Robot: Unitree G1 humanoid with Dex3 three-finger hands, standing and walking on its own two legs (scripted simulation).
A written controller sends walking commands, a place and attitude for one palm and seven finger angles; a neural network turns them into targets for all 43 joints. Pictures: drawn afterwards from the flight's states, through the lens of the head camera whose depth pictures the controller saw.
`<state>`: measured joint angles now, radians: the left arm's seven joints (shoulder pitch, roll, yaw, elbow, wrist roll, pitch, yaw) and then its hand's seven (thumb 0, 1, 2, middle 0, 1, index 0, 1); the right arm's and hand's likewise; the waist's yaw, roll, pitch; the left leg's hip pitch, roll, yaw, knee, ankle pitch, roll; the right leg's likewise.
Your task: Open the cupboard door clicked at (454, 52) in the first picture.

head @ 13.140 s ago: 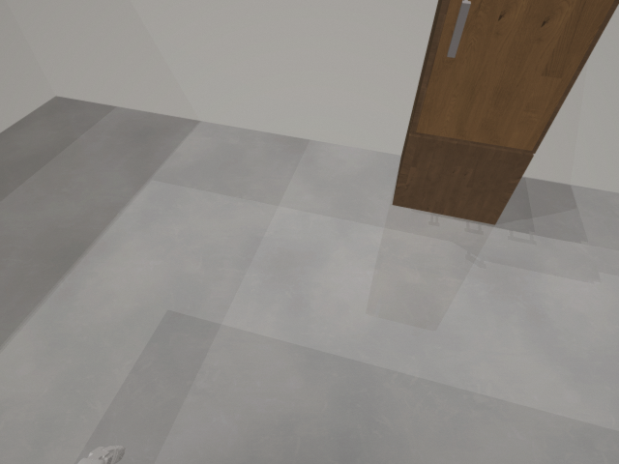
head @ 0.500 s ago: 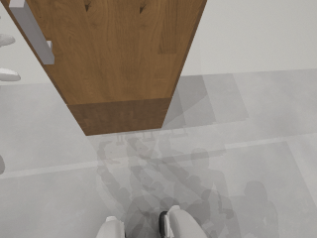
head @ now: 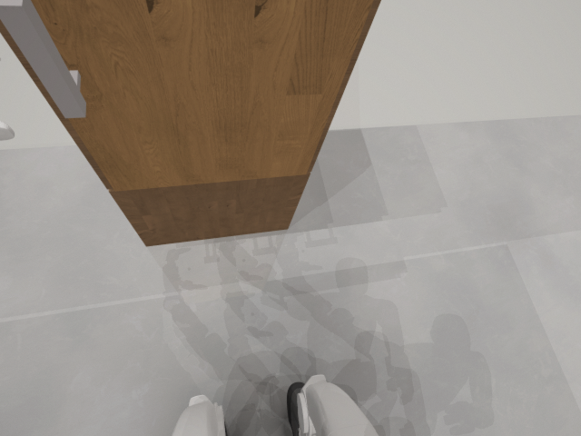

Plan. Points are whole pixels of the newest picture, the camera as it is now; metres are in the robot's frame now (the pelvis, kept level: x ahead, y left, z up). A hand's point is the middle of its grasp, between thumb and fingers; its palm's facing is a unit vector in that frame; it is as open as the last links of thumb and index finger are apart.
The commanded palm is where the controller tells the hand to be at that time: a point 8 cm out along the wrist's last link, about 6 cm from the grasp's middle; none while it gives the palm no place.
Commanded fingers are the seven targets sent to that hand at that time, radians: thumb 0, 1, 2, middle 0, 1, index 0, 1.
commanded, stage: move the hooked fingers beside the handle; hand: left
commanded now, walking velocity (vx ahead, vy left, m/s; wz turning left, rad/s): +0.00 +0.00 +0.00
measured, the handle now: (49, 48) +0.57 +0.23 +0.10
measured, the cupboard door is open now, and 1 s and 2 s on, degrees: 0 0 0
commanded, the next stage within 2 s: slide the fingers in behind the handle in 0.40 s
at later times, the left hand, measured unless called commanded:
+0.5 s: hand out of the picture +0.50 +0.29 +0.11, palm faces +0.08 -1.00 -0.01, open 14.0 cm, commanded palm +0.49 +0.33 +0.10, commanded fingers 0.00 -0.50 0.30 -0.30 -1.20 -0.30 -1.20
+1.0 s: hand (10, 83) +0.51 +0.26 +0.11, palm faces +0.05 -1.00 -0.01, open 14.0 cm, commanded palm +0.49 +0.30 +0.10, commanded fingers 0.00 -0.50 0.30 -0.30 -1.20 -0.30 -1.20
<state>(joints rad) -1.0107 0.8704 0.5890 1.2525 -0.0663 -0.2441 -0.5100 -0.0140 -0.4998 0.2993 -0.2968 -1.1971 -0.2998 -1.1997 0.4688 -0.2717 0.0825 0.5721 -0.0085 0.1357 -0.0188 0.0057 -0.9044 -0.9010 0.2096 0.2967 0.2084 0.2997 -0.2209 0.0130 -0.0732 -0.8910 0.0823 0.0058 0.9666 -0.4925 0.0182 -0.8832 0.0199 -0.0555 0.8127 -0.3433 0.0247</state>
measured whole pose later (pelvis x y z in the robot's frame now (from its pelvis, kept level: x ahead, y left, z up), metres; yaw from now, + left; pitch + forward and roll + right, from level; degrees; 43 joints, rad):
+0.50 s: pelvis -0.01 -0.01 +0.00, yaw +1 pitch +22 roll -4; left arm -1.00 0.84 0.55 1.27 -0.07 -0.27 -0.48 -0.01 -0.50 0.30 -0.30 -1.20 -0.30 -1.20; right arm 0.42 -0.29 0.08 0.56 0.00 0.12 -0.03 0.00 -0.91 -0.90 0.21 0.30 0.21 0.30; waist -0.21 0.01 -0.07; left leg -0.87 0.08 0.00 0.97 -0.49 0.01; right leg -0.86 0.02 -0.06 0.83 -0.35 0.01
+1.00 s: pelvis -0.01 -0.01 +0.00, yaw +1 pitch +22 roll -4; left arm -1.02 0.78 0.52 1.26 -0.06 -0.27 -0.41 -0.01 -0.50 0.30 -0.30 -1.20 -0.30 -1.20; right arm 0.45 -0.28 0.07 0.58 -0.01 0.11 -0.03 0.01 -0.91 -0.90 0.21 0.30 0.21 0.30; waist -0.22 0.02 -0.07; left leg -0.88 0.08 0.00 0.97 -0.48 0.01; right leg -0.88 0.02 -0.06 0.83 -0.34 0.01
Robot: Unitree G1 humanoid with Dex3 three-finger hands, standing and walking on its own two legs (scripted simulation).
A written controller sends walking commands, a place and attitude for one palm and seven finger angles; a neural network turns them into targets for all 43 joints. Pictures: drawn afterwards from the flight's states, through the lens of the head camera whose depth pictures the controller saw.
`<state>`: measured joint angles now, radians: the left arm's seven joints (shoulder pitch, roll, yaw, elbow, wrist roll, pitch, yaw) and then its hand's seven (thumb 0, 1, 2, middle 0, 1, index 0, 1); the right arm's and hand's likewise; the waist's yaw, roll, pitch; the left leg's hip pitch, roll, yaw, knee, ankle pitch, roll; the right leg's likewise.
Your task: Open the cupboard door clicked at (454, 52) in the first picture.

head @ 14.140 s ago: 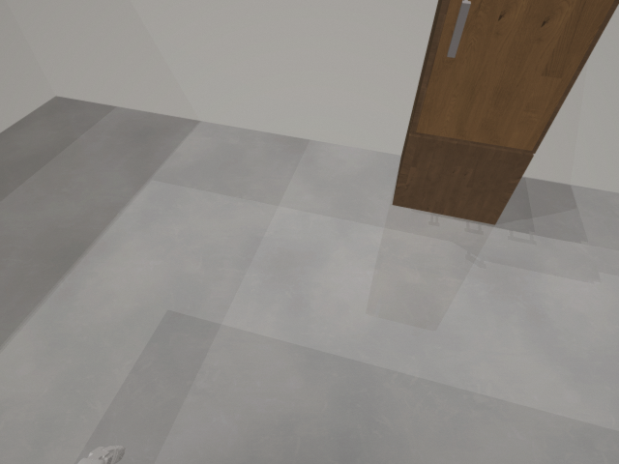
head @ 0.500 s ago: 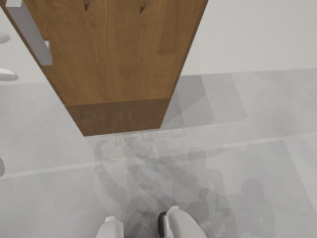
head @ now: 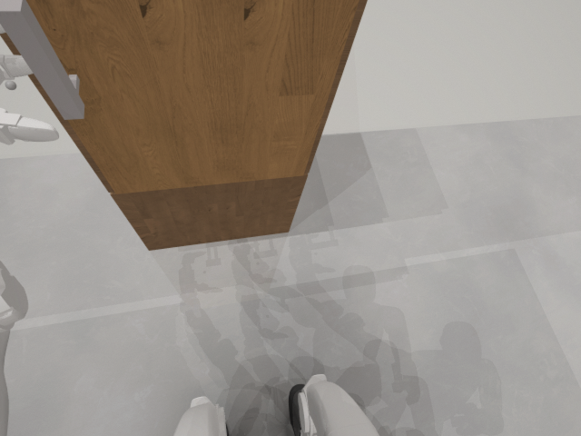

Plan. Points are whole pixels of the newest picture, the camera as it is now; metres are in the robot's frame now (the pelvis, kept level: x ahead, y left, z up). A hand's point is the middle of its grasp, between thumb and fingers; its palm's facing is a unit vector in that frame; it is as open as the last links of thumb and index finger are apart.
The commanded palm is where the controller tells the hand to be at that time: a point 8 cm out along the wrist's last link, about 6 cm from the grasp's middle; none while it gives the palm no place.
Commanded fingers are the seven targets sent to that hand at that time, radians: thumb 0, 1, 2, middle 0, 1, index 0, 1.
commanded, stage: slide the fingers in behind the handle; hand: left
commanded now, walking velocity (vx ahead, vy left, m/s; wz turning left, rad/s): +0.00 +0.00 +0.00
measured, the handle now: (48, 53) +0.58 +0.24 +0.10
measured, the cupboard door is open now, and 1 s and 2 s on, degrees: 0 0 0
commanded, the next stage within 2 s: close the thumb around the handle in 1.10 s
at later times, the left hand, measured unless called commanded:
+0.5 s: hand (50, 83) +0.53 +0.23 +0.10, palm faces +0.05 -1.00 -0.01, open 14.0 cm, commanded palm +0.51 +0.27 +0.10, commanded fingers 0.00 -0.50 0.30 -0.30 -1.20 -0.30 -1.20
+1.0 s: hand (60, 83) +0.53 +0.22 +0.11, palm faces +0.07 -1.00 +0.00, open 14.0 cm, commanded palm +0.51 +0.27 +0.10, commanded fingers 0.00 -0.50 0.30 -0.30 -1.20 -0.30 -1.20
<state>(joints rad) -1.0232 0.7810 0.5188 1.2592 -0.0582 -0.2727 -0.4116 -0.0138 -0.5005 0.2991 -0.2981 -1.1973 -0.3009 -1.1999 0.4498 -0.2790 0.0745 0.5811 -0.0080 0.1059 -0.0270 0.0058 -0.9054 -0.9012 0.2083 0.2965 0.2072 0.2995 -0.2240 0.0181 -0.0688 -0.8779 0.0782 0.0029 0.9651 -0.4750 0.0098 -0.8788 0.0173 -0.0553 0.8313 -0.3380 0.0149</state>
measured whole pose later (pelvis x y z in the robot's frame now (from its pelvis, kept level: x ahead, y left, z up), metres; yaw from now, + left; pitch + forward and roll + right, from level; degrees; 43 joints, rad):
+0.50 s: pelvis +0.01 -0.01 +0.00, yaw +1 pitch +21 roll -3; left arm -1.00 0.65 0.47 1.22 -0.06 -0.31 -0.31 -0.01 -0.50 0.30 -0.30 -1.20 -0.30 -1.20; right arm 0.42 -0.27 0.05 0.59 -0.01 0.09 -0.01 0.01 -0.91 -0.90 0.21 0.30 0.21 0.30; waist -0.20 0.03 -0.08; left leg -0.84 0.07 0.00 0.95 -0.48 0.00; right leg -0.85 0.01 -0.05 0.84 -0.36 0.01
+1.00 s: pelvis +0.00 -0.01 +0.00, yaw +0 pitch +21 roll -3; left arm -0.99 0.64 0.48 1.23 -0.06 -0.32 -0.29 -0.01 -0.50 0.30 -0.30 -1.20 -0.30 -1.20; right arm 0.44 -0.27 0.05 0.60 -0.01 0.09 -0.01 0.01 -0.91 -0.90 0.21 0.30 0.21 0.30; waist -0.21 0.03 -0.08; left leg -0.83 0.07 0.01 0.93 -0.47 0.00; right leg -0.84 0.02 -0.05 0.83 -0.35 0.01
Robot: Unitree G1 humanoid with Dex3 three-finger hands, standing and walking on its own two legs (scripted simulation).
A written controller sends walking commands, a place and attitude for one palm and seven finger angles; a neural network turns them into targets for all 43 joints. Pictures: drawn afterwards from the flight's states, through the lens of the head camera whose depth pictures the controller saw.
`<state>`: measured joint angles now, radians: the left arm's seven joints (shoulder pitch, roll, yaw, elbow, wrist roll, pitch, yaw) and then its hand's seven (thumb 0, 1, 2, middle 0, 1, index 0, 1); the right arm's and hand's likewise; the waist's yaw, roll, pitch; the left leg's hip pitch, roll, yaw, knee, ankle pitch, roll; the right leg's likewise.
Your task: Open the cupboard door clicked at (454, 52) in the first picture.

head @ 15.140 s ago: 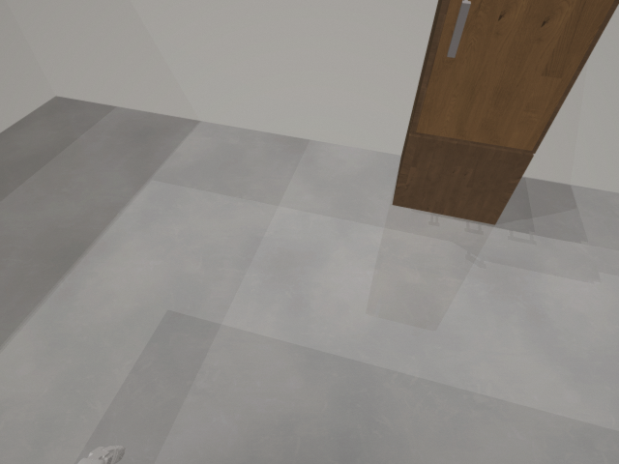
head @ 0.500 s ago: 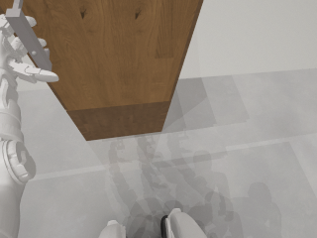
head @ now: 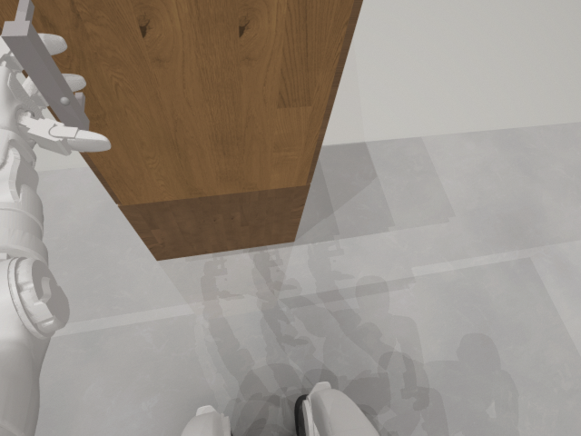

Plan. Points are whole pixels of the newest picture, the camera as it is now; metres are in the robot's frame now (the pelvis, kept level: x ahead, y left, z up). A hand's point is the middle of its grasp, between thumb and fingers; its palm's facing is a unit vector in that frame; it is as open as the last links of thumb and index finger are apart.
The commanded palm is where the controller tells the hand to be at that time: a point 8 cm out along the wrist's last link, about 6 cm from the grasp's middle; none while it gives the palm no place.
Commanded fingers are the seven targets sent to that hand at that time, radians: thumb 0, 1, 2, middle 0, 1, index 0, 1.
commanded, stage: slide the fingers in behind the handle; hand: left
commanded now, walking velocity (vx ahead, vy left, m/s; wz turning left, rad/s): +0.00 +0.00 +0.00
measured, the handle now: (54, 73) +0.58 +0.24 +0.10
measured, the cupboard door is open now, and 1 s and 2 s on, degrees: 0 0 34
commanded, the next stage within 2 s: close the thumb around the handle in 0.10 s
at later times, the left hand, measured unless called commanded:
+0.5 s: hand (65, 103) +0.53 +0.22 +0.10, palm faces +0.05 -1.00 +0.00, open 11.4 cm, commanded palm +0.51 +0.27 +0.10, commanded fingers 0.00 0.40 0.68 -0.36 -1.30 -0.36 -1.30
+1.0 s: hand (71, 103) +0.53 +0.22 +0.10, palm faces +0.05 -1.00 +0.00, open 5.8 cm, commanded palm +0.50 +0.26 +0.10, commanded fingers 0.00 0.90 0.90 -0.40 -1.35 -0.40 -1.35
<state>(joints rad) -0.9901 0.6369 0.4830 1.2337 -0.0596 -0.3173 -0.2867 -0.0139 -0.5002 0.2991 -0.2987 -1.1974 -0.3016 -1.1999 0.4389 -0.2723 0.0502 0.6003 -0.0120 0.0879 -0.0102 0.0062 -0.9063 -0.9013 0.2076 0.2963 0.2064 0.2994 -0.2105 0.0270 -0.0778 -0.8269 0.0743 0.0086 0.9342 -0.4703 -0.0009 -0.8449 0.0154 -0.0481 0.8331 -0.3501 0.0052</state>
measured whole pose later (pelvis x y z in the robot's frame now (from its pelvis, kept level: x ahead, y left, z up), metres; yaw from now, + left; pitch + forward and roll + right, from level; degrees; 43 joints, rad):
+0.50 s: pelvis +0.00 +0.01 +0.00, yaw +0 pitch +21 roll -3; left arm -1.01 0.63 0.46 1.24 -0.05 -0.31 -0.27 -0.01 -0.11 0.47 -0.33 -1.24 -0.33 -1.24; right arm 0.44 -0.27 0.05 0.61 -0.02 0.08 -0.01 0.01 -0.91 -0.90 0.21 0.30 0.21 0.30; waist -0.21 0.03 -0.08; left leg -0.85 0.07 0.01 0.95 -0.47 0.01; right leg -0.86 0.01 -0.05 0.84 -0.35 0.01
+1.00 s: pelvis +0.00 +0.00 +0.00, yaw +0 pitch +21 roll -3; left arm -1.00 0.62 0.47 1.24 -0.05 -0.32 -0.28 0.01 0.69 0.83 -0.36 -1.34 -0.38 -1.35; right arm 0.43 -0.28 0.05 0.59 -0.01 0.08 -0.01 0.01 -0.91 -0.90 0.21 0.30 0.21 0.30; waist -0.21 0.03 -0.08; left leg -0.83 0.07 0.01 0.94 -0.47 0.00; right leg -0.85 0.01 -0.05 0.84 -0.35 0.01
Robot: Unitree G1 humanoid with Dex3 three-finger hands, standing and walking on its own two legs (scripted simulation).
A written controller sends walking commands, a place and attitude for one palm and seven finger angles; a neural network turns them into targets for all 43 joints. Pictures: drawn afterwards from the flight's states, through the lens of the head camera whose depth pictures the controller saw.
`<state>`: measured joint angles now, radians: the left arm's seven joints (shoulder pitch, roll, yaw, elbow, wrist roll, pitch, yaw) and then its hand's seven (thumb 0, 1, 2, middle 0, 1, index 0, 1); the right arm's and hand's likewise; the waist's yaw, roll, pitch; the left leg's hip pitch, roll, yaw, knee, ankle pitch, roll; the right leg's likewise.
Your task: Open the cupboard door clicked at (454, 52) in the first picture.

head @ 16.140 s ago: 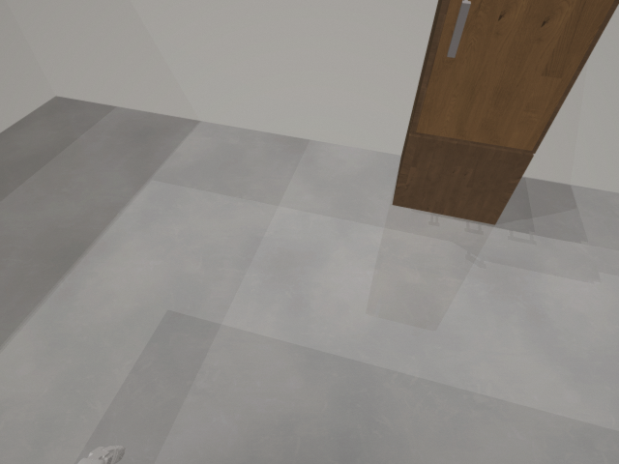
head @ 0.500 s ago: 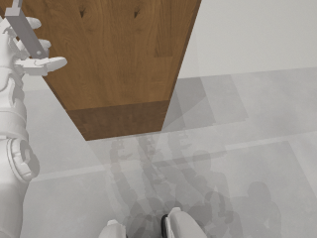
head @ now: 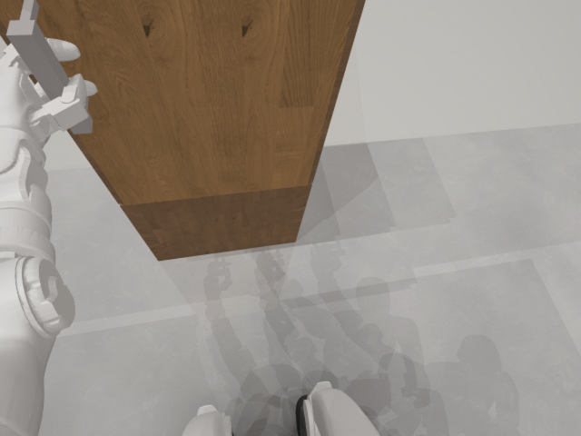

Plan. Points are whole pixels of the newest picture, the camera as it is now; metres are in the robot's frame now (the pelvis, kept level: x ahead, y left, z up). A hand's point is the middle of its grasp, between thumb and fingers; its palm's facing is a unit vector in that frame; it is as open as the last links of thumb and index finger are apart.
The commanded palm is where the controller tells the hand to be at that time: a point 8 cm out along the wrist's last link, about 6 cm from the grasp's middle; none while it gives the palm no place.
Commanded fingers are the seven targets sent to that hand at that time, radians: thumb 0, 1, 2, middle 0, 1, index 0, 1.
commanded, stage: pull the door open along its arc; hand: left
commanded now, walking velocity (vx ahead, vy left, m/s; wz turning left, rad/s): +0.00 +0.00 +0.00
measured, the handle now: (58, 72) +0.58 +0.24 +0.10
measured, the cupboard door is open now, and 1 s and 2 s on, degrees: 0 34 40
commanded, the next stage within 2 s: open thumb and fingers to let go in 1.04 s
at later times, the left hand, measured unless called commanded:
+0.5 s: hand (89, 160) +0.44 +0.18 +0.10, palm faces +0.10 -0.99 +0.03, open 6.1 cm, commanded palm +0.38 +0.23 +0.10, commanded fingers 0.00 0.90 0.90 -0.40 -1.35 -0.40 -1.35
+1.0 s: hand (174, 242) +0.33 +0.09 +0.10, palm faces +0.47 -0.88 +0.01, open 6.2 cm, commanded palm +0.26 +0.12 +0.10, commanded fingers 0.00 0.90 0.90 -0.40 -1.35 -0.40 -1.35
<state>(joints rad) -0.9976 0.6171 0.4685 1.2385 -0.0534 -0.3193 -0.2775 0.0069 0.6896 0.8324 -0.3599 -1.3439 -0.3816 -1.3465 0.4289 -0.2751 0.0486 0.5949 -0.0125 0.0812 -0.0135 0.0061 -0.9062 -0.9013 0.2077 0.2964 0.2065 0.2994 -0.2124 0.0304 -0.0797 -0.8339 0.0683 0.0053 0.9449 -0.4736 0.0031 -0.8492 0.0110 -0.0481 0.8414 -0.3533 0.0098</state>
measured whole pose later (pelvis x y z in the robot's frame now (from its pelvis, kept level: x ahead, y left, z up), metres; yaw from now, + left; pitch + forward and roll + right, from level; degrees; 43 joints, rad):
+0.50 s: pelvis +0.02 +0.00 +0.02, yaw -1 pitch +15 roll -2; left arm -0.47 0.30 0.34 0.66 -0.20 -0.27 -0.14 0.01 0.68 0.71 -0.35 -1.35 -0.35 -1.35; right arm 0.39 -0.26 0.00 0.56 0.02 0.07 0.02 0.01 -0.91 -0.90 0.21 0.30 0.20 0.30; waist -0.10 0.04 -0.13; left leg -0.63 0.06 0.04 0.83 -0.46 0.00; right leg -0.68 0.01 -0.01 0.76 -0.35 0.01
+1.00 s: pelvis +0.01 -0.02 +0.02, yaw +4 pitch +7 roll +0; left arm -0.06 -0.11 -0.09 0.17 0.06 -0.12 0.54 0.00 0.69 0.74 -0.31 -1.32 -0.32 -1.32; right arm 0.21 -0.19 0.00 0.57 -0.06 0.05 0.00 0.01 -0.91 -0.90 0.21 0.30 0.21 0.30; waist 0.00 0.03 -0.09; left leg -0.46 0.03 -0.02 0.77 -0.43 -0.03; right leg -0.50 -0.02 -0.08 0.77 -0.38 -0.02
